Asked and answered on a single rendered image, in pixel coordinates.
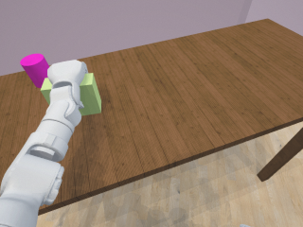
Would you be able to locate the table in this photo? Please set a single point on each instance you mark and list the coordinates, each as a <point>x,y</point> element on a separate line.
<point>166,104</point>

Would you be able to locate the sponge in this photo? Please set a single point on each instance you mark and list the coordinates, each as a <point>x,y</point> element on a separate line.
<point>89,94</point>

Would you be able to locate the left robot forearm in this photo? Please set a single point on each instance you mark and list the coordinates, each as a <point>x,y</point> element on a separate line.
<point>50,140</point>

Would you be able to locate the left robot upper arm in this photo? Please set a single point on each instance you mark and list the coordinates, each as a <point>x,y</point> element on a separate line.
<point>34,182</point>

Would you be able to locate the robot left hand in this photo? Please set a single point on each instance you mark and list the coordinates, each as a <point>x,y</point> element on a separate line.
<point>74,70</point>

